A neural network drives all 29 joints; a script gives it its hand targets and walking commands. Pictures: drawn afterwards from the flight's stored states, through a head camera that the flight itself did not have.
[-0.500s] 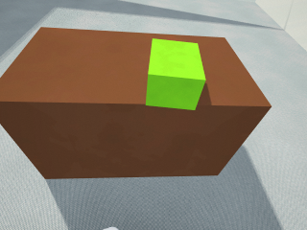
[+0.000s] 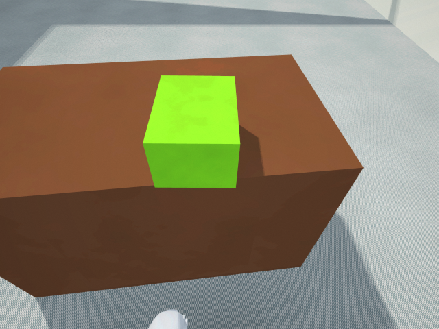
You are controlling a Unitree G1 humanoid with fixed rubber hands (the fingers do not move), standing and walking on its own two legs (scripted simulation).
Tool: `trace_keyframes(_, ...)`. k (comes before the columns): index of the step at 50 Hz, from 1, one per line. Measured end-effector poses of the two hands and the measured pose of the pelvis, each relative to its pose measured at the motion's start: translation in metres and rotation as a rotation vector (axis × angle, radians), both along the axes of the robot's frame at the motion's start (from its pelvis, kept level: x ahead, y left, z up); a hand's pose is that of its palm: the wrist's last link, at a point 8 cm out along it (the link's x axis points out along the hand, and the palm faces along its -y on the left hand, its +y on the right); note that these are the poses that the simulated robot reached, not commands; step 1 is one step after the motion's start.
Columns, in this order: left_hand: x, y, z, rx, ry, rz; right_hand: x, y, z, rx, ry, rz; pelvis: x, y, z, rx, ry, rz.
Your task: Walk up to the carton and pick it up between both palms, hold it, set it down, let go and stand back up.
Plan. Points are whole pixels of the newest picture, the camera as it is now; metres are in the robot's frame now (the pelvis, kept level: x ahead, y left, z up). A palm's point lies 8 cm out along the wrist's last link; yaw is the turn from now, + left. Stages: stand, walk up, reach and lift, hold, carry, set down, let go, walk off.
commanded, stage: walk up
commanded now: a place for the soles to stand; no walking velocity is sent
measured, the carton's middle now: (196, 129) +0.58 +0.08 +0.02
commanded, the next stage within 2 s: none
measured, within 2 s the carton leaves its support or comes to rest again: neither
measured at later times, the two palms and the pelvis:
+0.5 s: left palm out of the picture +0.10 +0.30 -0.11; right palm out of the picture +0.11 -0.34 -0.10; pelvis +0.04 -0.01 +0.00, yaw +2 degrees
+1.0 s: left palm out of the picture +0.10 +0.29 -0.11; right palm out of the picture +0.12 -0.34 -0.09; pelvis +0.03 -0.02 +0.00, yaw +4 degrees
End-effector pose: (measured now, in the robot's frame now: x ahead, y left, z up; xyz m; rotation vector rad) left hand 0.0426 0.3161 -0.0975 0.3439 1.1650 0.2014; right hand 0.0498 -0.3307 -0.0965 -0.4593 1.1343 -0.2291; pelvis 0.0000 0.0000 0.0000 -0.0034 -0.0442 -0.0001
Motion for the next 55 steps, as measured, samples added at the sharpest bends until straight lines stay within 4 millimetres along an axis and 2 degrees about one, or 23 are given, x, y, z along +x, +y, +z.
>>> trace_keyframes(4,0.028,0.004,0.001,0.006,-0.035,-0.008,0.012,0.003,-0.002,-0.002,0.021,-0.003,0.015,0.004,-0.001,-0.005,0.004,0.003)
trace_keyframes(7,0.051,0.006,-0.009,-0.008,-0.068,-0.008,0.023,0.007,-0.004,-0.018,0.023,0.004,0.025,0.008,-0.009,0.000,-0.005,0.012)
trace_keyframes(10,0.071,0.002,-0.015,-0.022,-0.096,0.003,0.033,0.007,0.000,-0.032,0.026,0.036,0.030,0.007,-0.010,0.009,-0.010,0.024)
trace_keyframes(13,0.082,-0.006,-0.017,-0.033,-0.118,0.009,0.039,-0.001,0.006,-0.050,0.028,0.052,0.032,-0.001,-0.010,0.008,0.000,0.035)
trace_keyframes(15,0.082,-0.014,-0.021,-0.039,-0.117,0.013,0.044,-0.009,0.007,-0.057,0.030,0.059,0.032,-0.008,-0.011,0.012,0.009,0.040)
trace_keyframes(18,0.071,-0.024,-0.025,-0.044,-0.072,0.028,0.050,-0.017,0.007,-0.056,0.031,0.054,0.034,-0.016,-0.009,0.016,0.009,0.038)
trace_keyframes(23,0.056,-0.017,-0.018,-0.017,-0.003,0.056,0.055,-0.012,0.004,-0.031,0.043,0.051,0.039,-0.014,-0.003,0.014,0.016,0.040)
trace_keyframes(28,0.059,-0.008,-0.016,-0.005,-0.004,0.067,0.059,-0.001,-0.003,-0.012,0.043,0.069,0.041,-0.008,-0.005,0.013,0.010,0.049)
trace_keyframes(35,0.058,-0.017,-0.012,0.000,-0.009,0.070,0.063,-0.009,-0.002,-0.006,0.029,0.077,0.037,-0.018,-0.002,0.013,0.013,0.051)
trace_keyframes(43,0.060,-0.010,-0.012,-0.004,-0.013,0.076,0.066,-0.001,0.000,-0.008,0.033,0.086,0.039,-0.011,-0.001,0.011,0.012,0.059)
trace_keyframes(47,0.063,-0.016,-0.012,-0.012,-0.035,0.080,0.067,-0.007,0.004,-0.016,0.024,0.099,0.035,-0.016,-0.001,0.010,0.010,0.069)
trace_keyframes(51,0.056,-0.025,-0.012,-0.014,-0.026,0.080,0.066,-0.016,0.006,-0.018,0.022,0.093,0.032,-0.024,0.001,0.012,0.009,0.065)
trace_keyframes(55,0.049,-0.023,-0.009,-0.009,-0.007,0.087,0.063,-0.015,0.006,-0.015,0.041,0.089,0.031,-0.024,0.004,0.013,0.015,0.068)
